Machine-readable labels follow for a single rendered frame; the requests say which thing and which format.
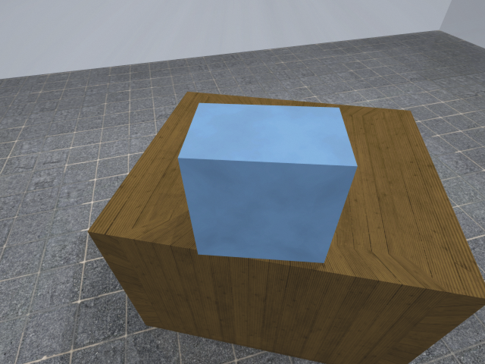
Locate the pedestal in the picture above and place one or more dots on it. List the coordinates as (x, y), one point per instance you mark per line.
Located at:
(399, 274)

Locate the carton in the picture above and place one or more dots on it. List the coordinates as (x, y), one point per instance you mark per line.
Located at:
(266, 181)

